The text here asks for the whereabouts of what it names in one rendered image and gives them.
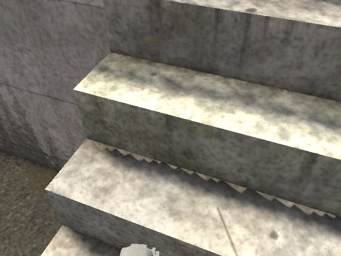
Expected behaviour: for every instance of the left robot thigh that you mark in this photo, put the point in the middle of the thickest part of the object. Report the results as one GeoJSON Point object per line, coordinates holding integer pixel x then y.
{"type": "Point", "coordinates": [139, 250]}

